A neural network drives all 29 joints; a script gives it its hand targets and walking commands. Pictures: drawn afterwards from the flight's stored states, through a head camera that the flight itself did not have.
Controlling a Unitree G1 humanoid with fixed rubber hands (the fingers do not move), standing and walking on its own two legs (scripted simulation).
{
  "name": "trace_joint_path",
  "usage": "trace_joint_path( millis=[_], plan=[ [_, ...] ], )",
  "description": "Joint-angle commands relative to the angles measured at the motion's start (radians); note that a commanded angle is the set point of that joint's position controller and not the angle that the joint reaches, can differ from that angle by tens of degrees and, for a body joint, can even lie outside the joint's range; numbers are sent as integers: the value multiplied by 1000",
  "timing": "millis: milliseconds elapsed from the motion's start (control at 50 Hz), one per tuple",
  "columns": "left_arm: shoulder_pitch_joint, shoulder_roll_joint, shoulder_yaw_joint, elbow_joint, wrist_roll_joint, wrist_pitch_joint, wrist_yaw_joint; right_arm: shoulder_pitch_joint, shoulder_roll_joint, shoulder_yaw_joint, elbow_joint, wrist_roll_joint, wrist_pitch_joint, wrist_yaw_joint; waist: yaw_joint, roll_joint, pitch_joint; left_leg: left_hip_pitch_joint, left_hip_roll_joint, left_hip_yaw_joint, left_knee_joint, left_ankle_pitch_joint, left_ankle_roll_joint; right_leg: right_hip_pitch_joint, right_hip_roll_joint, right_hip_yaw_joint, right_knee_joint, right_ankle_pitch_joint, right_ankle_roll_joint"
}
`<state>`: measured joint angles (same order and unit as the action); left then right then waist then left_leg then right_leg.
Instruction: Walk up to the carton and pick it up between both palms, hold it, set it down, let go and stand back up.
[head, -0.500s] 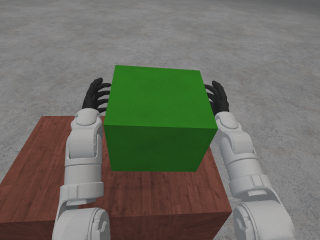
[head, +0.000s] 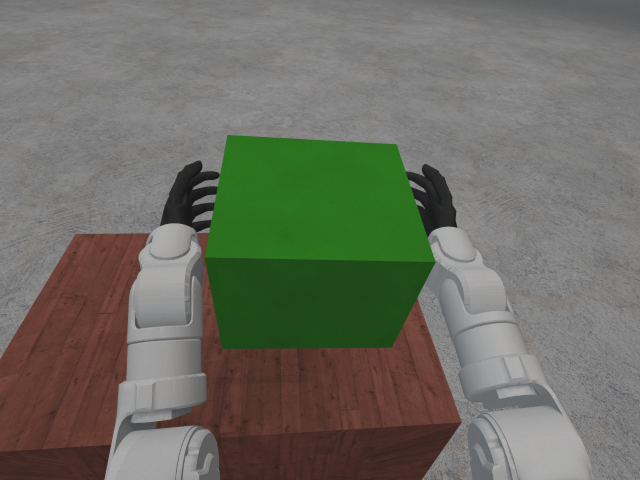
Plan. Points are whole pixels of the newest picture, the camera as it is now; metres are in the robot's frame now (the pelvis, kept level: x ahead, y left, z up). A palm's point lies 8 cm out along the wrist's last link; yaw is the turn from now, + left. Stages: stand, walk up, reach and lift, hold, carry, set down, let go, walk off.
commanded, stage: hold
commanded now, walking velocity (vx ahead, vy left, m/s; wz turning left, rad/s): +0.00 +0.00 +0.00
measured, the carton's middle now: (311, 243) +0.36 +0.01 +0.15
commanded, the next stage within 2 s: set down in 0.70 s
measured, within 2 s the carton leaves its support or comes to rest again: neither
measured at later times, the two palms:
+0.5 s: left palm (182, 227) +0.35 +0.16 +0.19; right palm (438, 227) +0.36 -0.15 +0.18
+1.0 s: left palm (150, 228) +0.35 +0.19 +0.19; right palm (407, 225) +0.37 -0.12 +0.18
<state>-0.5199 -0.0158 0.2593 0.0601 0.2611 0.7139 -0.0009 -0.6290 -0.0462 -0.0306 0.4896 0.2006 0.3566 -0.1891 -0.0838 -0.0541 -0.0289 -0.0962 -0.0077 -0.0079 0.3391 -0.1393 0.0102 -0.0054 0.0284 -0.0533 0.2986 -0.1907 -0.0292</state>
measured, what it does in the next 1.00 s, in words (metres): stands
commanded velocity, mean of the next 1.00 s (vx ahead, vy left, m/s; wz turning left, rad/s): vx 0.00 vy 0.00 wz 0.00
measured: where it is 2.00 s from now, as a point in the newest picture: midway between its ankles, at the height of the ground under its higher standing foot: outside the picture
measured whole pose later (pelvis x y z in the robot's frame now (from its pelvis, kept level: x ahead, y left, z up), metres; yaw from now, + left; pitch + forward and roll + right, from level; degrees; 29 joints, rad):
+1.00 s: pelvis +0.01 +0.00 +0.00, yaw +1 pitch -7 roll +0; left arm -0.53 -0.03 0.31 0.18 0.33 0.51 -0.08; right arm -0.60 0.05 -0.15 0.58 0.00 0.13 -0.14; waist -0.01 -0.05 -0.01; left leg -0.03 -0.02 -0.02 0.27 -0.12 0.01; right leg 0.06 0.01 -0.07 0.25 -0.18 -0.02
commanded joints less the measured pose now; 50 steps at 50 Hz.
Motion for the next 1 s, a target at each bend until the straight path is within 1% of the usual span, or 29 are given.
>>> trace_joint_path(
  millis=[0, 80, 120, 180, 220, 240, 260, 320, 340, 360, 420, 440, 480, 520, 540, 600, 620, 660, 680, 700, 740, 780, 800, 820, 840, 860, 900, 920, 980],
  plan=[
    [-672, -531, -510, -130, -146, -74, -159, -737, 565, 369, -261, 55, -68, 110, 1, 83, -339, 210, -13, 2, -28, 141, -23, -45, -4, -11, -48, 167, 65],
    [-668, -548, -535, -128, -163, -85, -147, -764, 546, 378, -311, 61, -87, 110, -9, 89, -413, 231, -9, -4, -4, 198, -33, -30, 8, -19, -37, 203, 61],
    [-652, -540, -504, -98, -149, -82, -141, -770, 550, 382, -295, 72, -85, 110, 14, 74, -382, 232, -8, -2, -8, 177, -26, -42, 4, -15, -36, 200, 65],
    [-662, -531, -501, -77, -144, -73, -148, -753, 554, 370, -251, 63, -73, 108, -3, 73, -358, 216, -11, 7, -16, 139, -24, -52, -4, -11, -44, 176, 69],
    [-668, -525, -494, -82, -145, -73, -151, -759, 556, 365, -238, 55, -69, 110, 4, 77, -355, 200, -12, 5, -22, 122, -21, -50, -3, -9, -42, 161, 66],
    [-664, -527, -490, -85, -145, -75, -152, -761, 566, 374, -259, 66, -74, 110, 9, 57, -381, 208, -9, 4, -19, 139, -17, -36, -1, -9, -38, 186, 68],
    [-665, -530, -497, -112, -152, -79, -149, -768, 560, 375, -287, 75, -79, 111, 15, 68, -402, 225, -11, 3, -11, 180, -23, -30, 4, -13, -34, 213, 70],
    [-643, -535, -530, -146, -164, -80, -149, -733, 555, 397, -298, 87, -78, 99, -8, 98, -419, 255, -15, 0, 15, 273, -39, -7, 7, -16, -24, 323, 70],
    [-652, -534, -525, -171, -168, -81, -149, -719, 553, 396, -302, 91, -75, 94, -15, 87, -432, 264, -12, -3, 22, 286, -43, -1, 13, -20, -19, 341, 73],
    [-631, -520, -505, -128, -157, -74, -150, -722, 542, 393, -282, 90, -69, 92, -6, 95, -395, 259, -16, -2, 16, 272, -40, -14, 8, -15, -20, 334, 74],
    [-625, -523, -511, -138, -152, -66, -161, -714, 552, 387, -289, 88, -63, 91, -12, 79, -355, 232, -15, 2, -1, 226, -31, -20, 3, -17, -32, 299, 76],
    [-624, -520, -493, -125, -146, -65, -162, -726, 553, 387, -296, 83, -64, 93, 2, 84, -351, 221, -15, 2, 3, 214, -31, -18, 1, -16, -34, 278, 75],
    [-653, -530, -520, -172, -160, -76, -158, -718, 554, 387, -308, 91, -70, 93, -14, 89, -398, 245, -13, -1, 13, 244, -40, -19, 4, -19, -21, 302, 74],
    [-638, -529, -523, -163, -165, -79, -154, -740, 552, 404, -323, 88, -70, 97, 2, 86, -405, 238, -15, -4, 12, 241, -39, -11, 4, -16, -25, 296, 70],
    [-662, -536, -529, -168, -162, -83, -151, -734, 562, 401, -310, 83, -69, 99, -3, 88, -392, 234, -13, -6, 5, 220, -39, -25, 7, -15, -30, 268, 70],
    [-677, -534, -516, -123, -154, -82, -150, -760, 570, 378, -292, 66, -72, 111, 16, 85, -378, 208, -12, 2, -17, 138, -28, -44, -3, -5, -44, 167, 64],
    [-683, -526, -499, -73, -147, -77, -152, -762, 567, 362, -249, 53, -70, 112, -2, 78, -335, 184, -11, 1, -26, 102, -21, -60, -3, -6, -54, 125, 61],
    [-689, -528, -484, -71, -141, -80, -151, -780, 572, 355, -252, 43, -73, 117, 17, 62, -336, 185, -11, 1, -34, 75, -11, -71, -6, -1, -54, 89, 59],
    [-694, -538, -498, -84, -148, -82, -149, -778, 573, 354, -249, 51, -80, 116, 8, 68, -360, 206, -7, 6, -28, 96, -19, -67, -2, -9, -50, 113, 61],
    [-683, -492, -443, -103, -132, -101, -168, -763, 608, 374, -300, 57, -94, 116, 91, 89, -405, 195, -31, 28, -46, 135, -9, 15, -19, 8, -67, 157, 75],
    [-644, -465, -423, -93, -134, -125, -186, -769, 610, 397, -348, 54, -122, 117, 98, 75, -451, 164, -39, 33, -34, 182, -6, 99, -27, 8, -32, 305, 96],
    [-588, -442, -380, -32, -113, -153, -208, -722, 598, 359, -291, 11, -158, 119, 88, 53, -373, 147, -33, 35, -49, 141, 0, 111, -37, 8, -38, 281, 105],
    [-593, -439, -363, -6, -95, -168, -223, -694, 586, 323, -245, -22, -176, 123, 82, 39, -322, 146, -22, 27, -73, 102, 4, 77, -35, -8, -55, 201, 111],
    [-568, -449, -341, 37, -65, -179, -232, -676, 578, 298, -212, -54, -199, 131, 98, 62, -280, 151, -20, 35, -84, 83, -3, 41, -36, -5, -77, 128, 102],
    [-581, -445, -343, 44, -59, -189, -242, -686, 555, 261, -207, -95, -225, 138, 74, 45, -253, 152, -15, 42, -93, 57, -1, 37, -28, -25, -84, 69, 97],
    [-587, -459, -342, 52, -48, -206, -246, -681, 551, 243, -207, -133, -255, 143, 72, 55, -261, 155, -11, 44, -104, 54, -7, 37, -16, -41, -90, 50, 83],
    [-584, -460, -366, 27, -44, -239, -245, -638, 517, 197, -153, -169, -306, 151, 46, 79, -253, 177, -7, 46, -96, 89, -25, 29, -21, -54, -93, 75, 77],
    [-564, -475, -386, 25, -39, -251, -239, -639, 496, 190, -147, -173, -332, 156, 46, 100, -258, 210, -1, 36, -89, 140, -34, 15, -5, -65, -94, 84, 66],
    [-540, -480, -414, 27, -37, -293, -231, -614, 485, 178, -134, -202, -398, 162, 32, 83, -269, 235, -3, 44, -71, 207, -38, 10, -5, -74, -101, 102, 58]
  ],
)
